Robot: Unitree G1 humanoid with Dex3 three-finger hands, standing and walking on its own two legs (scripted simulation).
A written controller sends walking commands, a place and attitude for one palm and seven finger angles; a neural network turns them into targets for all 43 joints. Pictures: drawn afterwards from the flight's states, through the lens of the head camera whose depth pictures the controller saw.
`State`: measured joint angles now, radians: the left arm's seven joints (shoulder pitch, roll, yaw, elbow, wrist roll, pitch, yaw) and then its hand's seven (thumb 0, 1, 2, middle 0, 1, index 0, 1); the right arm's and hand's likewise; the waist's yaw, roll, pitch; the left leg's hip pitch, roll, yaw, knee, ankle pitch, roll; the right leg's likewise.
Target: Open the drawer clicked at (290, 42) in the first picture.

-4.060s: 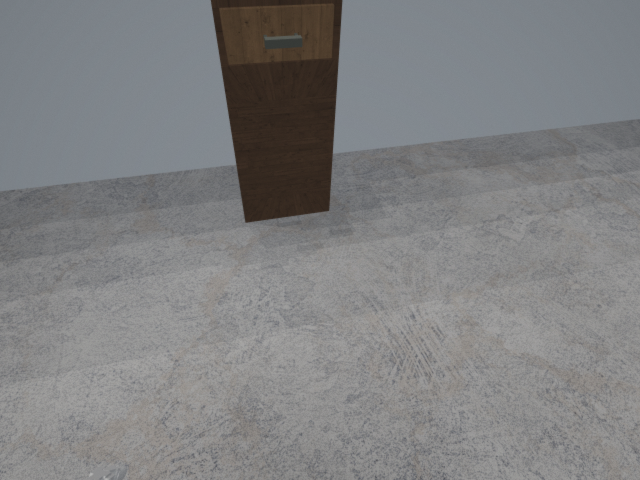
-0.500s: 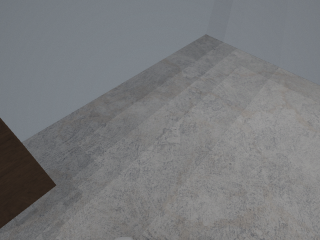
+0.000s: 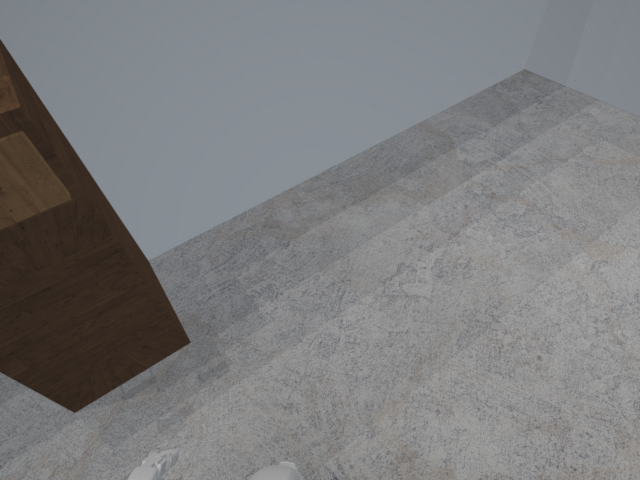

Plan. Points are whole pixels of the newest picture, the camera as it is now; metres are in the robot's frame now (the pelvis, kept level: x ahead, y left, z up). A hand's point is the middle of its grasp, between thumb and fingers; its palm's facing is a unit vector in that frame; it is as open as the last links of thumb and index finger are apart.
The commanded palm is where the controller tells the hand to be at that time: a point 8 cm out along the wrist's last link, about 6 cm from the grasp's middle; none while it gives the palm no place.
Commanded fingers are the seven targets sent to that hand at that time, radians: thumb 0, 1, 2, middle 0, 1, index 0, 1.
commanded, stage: turn to face it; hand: left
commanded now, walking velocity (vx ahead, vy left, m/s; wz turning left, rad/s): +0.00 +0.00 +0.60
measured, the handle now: out of the picture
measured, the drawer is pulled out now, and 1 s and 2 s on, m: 0.00 0.00 0.00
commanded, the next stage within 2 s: take the last steps up to it in 0.90 s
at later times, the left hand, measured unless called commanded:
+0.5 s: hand out of the picture -0.08 +0.24 -0.18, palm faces +0.38 -0.88 -0.28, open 7.4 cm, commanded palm none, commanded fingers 0.00 0.90 0.90 -0.20 -0.30 -0.20 -0.30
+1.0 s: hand out of the picture -0.04 +0.18 -0.14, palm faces +0.50 -0.82 -0.28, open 7.4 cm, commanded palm none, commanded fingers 0.00 0.90 0.90 -0.20 -0.30 -0.20 -0.30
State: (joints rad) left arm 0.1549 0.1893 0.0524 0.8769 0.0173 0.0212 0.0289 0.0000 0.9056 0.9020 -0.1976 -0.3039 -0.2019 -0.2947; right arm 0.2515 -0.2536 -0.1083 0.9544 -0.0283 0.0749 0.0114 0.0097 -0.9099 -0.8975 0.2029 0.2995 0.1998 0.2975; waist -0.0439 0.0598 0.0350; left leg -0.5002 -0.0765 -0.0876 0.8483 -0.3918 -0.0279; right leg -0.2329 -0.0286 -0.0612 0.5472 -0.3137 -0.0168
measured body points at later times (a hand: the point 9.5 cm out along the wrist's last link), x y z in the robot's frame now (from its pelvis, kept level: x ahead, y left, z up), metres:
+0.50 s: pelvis -0.02 +0.02 -0.01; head +0.01 +0.06 +0.44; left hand -0.10 +0.29 -0.16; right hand +0.20 -0.18 -0.12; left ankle -0.05 +0.12 -0.73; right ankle -0.02 -0.11 -0.68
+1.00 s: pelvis -0.02 -0.03 +0.00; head +0.01 -0.05 +0.45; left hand -0.06 +0.22 -0.12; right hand +0.14 -0.23 -0.16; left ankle -0.11 +0.09 -0.65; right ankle +0.04 -0.10 -0.73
